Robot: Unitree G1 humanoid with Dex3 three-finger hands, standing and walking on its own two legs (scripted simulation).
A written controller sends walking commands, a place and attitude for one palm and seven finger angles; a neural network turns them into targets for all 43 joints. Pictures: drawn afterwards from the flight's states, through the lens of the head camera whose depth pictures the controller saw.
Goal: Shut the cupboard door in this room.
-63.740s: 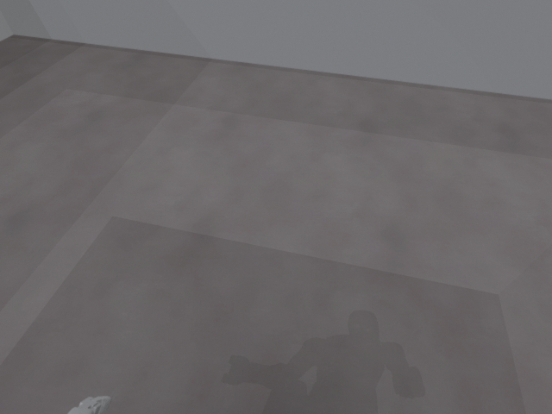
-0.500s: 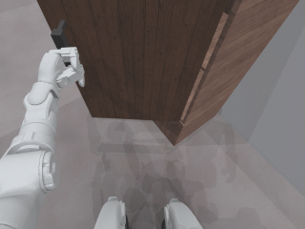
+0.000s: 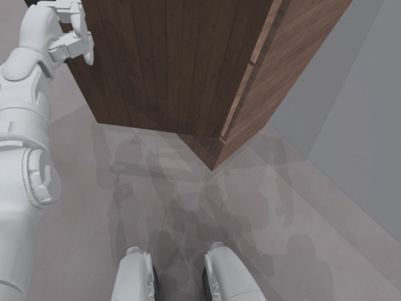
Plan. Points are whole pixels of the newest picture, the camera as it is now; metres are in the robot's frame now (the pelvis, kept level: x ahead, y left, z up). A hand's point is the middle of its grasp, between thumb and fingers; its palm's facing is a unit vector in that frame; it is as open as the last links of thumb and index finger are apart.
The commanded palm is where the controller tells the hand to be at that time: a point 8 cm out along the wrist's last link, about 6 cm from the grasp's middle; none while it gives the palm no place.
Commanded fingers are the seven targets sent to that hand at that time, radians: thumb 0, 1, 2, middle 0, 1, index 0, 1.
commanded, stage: push the door shut along its arc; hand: left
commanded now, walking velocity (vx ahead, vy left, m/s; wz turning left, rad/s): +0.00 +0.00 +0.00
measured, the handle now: (52, 17) +0.63 +0.20 +0.11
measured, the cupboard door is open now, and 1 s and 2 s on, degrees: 43 36 36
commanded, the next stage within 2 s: pull the fist back off the door in 0.44 s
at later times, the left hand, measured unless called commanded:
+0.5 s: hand (107, 23) +0.60 +0.10 +0.12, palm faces -0.36 -0.93 -0.03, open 3.1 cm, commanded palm +0.62 +0.12 +0.11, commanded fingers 0.00 0.90 0.90 -1.30 -1.50 -1.30 -1.50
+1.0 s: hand (114, 27) +0.59 +0.09 +0.12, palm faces +0.06 -1.00 -0.03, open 3.1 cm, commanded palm +0.55 +0.13 +0.11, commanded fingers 0.00 0.90 0.90 -1.30 -1.50 -1.30 -1.50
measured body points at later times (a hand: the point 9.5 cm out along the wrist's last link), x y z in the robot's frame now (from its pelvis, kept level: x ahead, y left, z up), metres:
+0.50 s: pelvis +0.01 +0.00 -0.01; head +0.19 +0.03 +0.40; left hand +0.62 +0.15 +0.12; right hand -0.04 -0.26 -0.11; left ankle +0.07 +0.11 -0.62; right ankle +0.02 -0.13 -0.62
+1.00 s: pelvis +0.03 -0.01 +0.02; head +0.18 -0.01 +0.45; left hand +0.58 +0.14 +0.12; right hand -0.02 -0.25 -0.09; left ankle +0.07 +0.11 -0.62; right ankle +0.02 -0.13 -0.62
